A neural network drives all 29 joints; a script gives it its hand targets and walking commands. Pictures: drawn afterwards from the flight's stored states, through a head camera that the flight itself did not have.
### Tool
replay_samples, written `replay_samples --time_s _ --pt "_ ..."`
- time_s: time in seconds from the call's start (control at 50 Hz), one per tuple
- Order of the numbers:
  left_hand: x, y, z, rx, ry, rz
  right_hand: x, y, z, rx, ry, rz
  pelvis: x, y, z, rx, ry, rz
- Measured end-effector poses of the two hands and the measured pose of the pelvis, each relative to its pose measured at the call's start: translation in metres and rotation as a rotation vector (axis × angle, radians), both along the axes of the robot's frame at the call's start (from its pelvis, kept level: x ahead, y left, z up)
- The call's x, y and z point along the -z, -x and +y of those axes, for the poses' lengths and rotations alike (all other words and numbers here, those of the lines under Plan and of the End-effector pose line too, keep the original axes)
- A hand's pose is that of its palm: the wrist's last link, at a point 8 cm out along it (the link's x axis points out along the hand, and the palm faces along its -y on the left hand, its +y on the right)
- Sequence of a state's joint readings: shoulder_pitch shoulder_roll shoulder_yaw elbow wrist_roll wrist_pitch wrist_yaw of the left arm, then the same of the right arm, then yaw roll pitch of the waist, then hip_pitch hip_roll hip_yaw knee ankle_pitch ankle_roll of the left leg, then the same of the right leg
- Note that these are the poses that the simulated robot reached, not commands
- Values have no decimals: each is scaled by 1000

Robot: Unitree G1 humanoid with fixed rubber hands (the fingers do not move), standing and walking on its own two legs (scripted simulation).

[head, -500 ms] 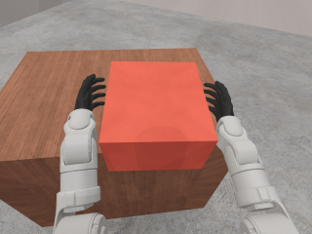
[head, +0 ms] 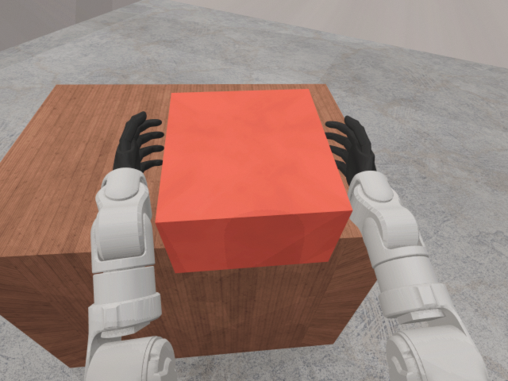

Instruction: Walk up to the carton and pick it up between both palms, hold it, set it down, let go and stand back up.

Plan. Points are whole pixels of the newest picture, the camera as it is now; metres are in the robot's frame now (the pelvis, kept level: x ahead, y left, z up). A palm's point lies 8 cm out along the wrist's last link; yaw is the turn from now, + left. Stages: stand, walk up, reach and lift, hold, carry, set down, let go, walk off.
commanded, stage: hold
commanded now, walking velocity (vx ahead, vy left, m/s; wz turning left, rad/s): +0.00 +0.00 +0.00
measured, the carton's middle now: (246, 174) +0.40 +0.00 +0.13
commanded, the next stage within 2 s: none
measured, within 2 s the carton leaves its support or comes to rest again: neither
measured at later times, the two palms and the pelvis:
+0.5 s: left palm (131, 172) +0.36 +0.17 +0.18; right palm (361, 171) +0.35 -0.16 +0.17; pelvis +0.00 +0.00 +0.00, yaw -1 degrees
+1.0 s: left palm (131, 172) +0.36 +0.17 +0.18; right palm (360, 172) +0.35 -0.16 +0.17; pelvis +0.00 +0.00 +0.00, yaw -1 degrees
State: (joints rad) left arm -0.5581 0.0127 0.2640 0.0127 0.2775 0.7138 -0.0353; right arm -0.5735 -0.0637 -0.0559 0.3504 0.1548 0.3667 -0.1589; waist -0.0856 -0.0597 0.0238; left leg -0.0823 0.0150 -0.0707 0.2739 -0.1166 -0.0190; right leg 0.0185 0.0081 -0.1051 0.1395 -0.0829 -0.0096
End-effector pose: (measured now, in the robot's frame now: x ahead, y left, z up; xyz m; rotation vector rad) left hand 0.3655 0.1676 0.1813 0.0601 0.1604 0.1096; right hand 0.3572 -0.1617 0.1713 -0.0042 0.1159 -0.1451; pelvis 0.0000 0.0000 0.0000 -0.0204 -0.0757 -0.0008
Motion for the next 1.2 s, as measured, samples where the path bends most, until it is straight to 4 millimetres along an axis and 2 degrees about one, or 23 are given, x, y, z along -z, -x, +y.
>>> replay_samples --time_s 0.18,0.42,0.68,1.04,1.2 --pt "-1 -1 -10 25 -2 -5 4 7 -9 20 16 -4 0 -5 5 21 -2 -12" --pt "1 8 -2 -8 12 -13 0 5 -2 -9 18 -13 0 -4 0 21 -3 -26" --pt "3 2 -7 10 4 6 6 5 -7 7 12 4 0 -2 -2 13 -3 -14" --pt "2 5 -1 1 8 2 3 4 -1 -2 13 0 0 -3 0 17 -3 -22" --pt "1 3 -5 8 1 -8 3 4 -4 7 12 -11 0 -3 1 15 -2 -13"
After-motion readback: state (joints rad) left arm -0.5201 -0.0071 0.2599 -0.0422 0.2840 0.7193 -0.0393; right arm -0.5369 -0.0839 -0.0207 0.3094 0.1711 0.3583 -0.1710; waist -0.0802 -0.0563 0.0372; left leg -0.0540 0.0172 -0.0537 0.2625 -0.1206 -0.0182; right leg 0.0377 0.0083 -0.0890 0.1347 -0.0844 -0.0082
